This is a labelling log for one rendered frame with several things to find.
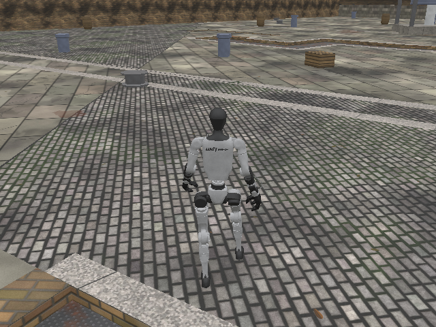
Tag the right robot shin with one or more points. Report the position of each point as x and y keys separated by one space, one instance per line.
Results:
x=238 y=231

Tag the robot right hand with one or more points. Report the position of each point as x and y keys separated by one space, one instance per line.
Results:
x=257 y=201

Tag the left robot forearm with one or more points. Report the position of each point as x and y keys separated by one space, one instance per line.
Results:
x=187 y=176

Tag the robot left hand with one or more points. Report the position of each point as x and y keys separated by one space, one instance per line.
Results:
x=185 y=186

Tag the right robot forearm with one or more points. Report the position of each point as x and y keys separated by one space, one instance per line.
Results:
x=251 y=184

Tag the robot left thigh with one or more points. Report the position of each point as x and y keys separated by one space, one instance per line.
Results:
x=201 y=207

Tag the robot right upper arm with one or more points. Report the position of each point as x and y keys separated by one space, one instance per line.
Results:
x=242 y=156

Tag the robot left upper arm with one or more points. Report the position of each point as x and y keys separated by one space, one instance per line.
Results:
x=193 y=154

